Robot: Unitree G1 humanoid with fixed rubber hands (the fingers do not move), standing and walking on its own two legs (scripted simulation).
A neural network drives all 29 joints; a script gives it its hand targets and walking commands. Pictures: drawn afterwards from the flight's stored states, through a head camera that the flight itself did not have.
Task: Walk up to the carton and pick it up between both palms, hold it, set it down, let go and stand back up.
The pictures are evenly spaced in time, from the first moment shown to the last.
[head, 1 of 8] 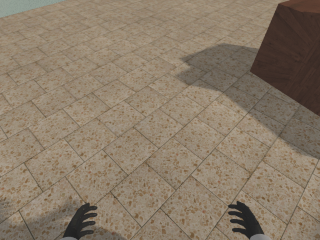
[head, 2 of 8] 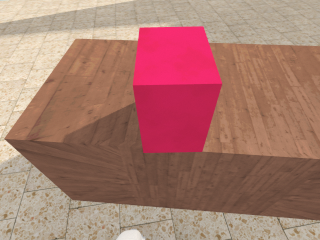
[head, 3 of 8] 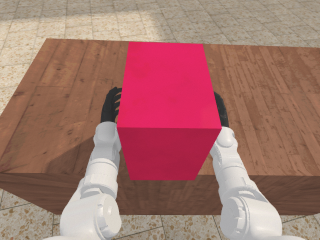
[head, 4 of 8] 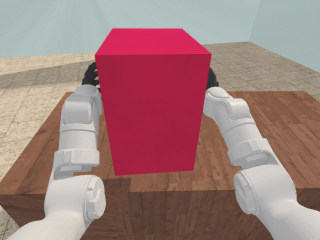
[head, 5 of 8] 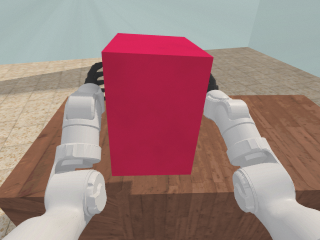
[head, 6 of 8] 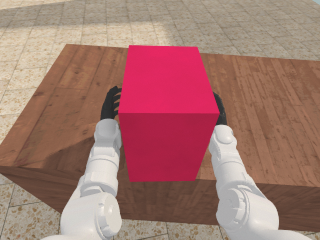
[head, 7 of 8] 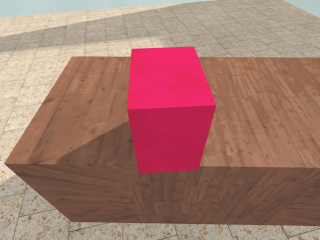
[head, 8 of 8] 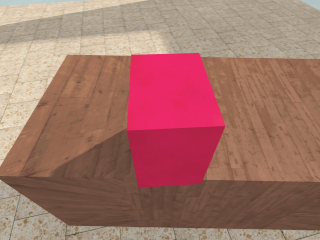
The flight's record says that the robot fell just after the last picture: no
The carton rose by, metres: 0.20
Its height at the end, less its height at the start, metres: +0.00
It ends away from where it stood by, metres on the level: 0.04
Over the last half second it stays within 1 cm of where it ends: yes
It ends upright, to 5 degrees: yes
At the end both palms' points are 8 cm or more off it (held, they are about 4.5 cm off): yes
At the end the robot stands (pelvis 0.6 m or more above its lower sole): yes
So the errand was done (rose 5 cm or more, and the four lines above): yes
